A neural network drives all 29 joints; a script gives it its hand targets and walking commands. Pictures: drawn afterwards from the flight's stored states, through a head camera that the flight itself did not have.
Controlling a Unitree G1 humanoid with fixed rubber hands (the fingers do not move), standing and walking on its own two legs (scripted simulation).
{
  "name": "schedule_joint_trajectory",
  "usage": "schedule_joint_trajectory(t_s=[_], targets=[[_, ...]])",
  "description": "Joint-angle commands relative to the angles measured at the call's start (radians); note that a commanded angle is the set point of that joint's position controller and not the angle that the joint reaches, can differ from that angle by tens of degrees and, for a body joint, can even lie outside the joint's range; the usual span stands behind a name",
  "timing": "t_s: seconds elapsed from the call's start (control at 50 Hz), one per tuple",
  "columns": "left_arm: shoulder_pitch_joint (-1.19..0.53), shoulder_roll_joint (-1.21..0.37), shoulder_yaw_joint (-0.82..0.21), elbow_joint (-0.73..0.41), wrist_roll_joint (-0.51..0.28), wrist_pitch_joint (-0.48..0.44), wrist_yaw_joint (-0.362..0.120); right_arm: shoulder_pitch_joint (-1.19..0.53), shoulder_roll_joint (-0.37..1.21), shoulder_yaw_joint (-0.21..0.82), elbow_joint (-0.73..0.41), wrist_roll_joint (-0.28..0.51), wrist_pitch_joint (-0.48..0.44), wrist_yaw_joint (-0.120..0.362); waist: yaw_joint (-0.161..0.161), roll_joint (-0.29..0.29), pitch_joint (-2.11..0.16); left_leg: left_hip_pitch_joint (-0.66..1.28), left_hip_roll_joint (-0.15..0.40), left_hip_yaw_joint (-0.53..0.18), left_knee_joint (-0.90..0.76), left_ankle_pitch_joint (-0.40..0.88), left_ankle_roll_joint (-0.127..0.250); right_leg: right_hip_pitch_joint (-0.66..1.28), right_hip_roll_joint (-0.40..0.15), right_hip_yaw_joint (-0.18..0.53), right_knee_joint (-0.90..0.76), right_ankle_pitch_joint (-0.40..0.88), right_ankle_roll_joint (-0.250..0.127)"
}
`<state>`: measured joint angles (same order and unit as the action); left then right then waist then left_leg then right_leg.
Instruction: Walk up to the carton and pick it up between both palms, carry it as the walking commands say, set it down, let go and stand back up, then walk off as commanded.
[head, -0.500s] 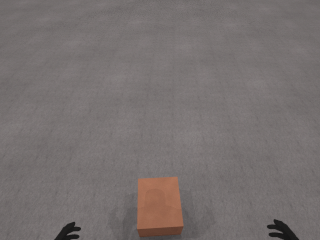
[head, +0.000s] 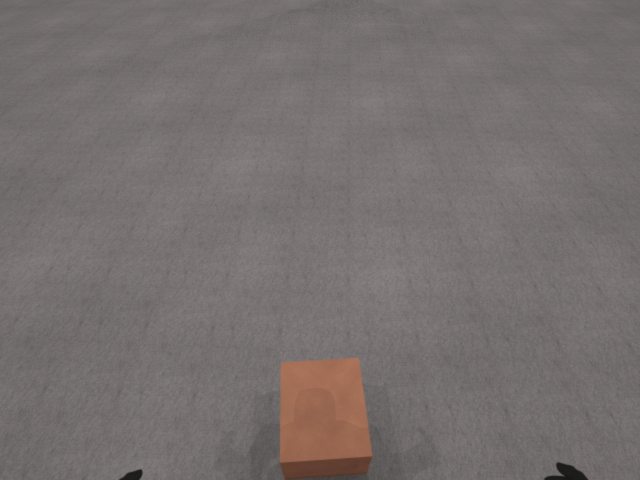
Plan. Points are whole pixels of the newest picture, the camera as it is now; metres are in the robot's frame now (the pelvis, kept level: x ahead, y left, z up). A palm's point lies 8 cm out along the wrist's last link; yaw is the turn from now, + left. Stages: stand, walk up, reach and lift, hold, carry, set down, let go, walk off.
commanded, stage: stand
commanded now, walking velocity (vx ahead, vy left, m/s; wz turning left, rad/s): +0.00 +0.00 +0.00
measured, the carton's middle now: (322, 417) +0.44 +0.03 -0.69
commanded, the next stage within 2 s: walk off in 0.94 s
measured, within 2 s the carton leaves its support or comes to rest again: neither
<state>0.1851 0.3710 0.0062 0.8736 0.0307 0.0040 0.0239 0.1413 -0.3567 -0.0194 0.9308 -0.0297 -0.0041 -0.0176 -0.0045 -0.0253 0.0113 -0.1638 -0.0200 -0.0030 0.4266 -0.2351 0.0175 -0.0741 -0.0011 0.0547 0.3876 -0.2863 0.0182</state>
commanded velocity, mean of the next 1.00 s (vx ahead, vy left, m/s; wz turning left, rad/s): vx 0.00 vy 0.00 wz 0.00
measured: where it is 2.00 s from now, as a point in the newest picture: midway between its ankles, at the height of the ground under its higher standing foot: outside the picture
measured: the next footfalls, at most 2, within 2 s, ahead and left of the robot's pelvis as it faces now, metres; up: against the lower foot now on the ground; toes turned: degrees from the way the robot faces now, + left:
left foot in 1.52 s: +0.15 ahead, +0.19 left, +0.00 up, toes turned +21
right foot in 1.72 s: +0.27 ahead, -0.02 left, +0.07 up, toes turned +14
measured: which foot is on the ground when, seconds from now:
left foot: down 0.00-1.00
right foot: down 0.00-1.00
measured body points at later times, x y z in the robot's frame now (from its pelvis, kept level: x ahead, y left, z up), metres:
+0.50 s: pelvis -0.01 +0.00 +0.00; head -0.02 +0.01 +0.45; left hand +0.08 +0.31 -0.12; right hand +0.09 -0.32 -0.11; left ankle +0.00 +0.11 -0.74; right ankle -0.05 -0.13 -0.74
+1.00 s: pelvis -0.02 +0.00 +0.00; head -0.02 +0.01 +0.45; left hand +0.08 +0.31 -0.12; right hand +0.09 -0.32 -0.11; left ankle +0.00 +0.11 -0.74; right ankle -0.05 -0.13 -0.74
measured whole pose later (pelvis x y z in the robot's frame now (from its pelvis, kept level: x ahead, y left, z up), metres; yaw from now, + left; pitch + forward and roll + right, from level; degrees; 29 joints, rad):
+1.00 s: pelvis -0.02 +0.00 +0.00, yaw +1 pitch -2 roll +0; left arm 0.14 0.39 0.00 1.01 0.02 -0.01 0.01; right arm 0.10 -0.39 0.00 1.05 -0.02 -0.01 -0.01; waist -0.01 -0.01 0.03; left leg -0.14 -0.02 -0.02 0.36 -0.17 0.01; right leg -0.05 0.00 0.04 0.32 -0.23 0.02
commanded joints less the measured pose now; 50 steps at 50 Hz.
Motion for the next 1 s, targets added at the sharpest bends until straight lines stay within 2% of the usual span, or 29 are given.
schedule_joint_trajectory(t_s=[0.0, 0.32, 0.98], targets=[[-0.027, 0.150, 0.031, -0.035, -0.001, -0.013, 0.003, -0.038, -0.171, -0.034, -0.035, 0.001, -0.012, -0.003, -0.001, 0.023, -0.022, 0.056, 0.114, -0.103, -0.065, 0.229, 0.004, -0.064, -0.087, 0.059, -0.063, 0.205, -0.019], [-0.038, 0.166, 0.025, 0.037, -0.004, -0.018, -0.002, -0.054, -0.189, -0.027, 0.027, 0.008, -0.015, 0.001, -0.001, 0.024, -0.005, 0.060, 0.120, -0.117, -0.102, 0.175, 0.007, -0.064, -0.093, 0.067, -0.097, 0.164, -0.023], [-0.066, 0.185, 0.024, 0.099, -0.013, -0.021, -0.006, -0.074, -0.205, -0.016, 0.077, 0.015, -0.018, 0.003, -0.001, 0.025, -0.013, 0.074, 0.128, -0.129, -0.115, 0.216, 0.014, -0.047, -0.106, 0.063, -0.121, 0.178, -0.029]])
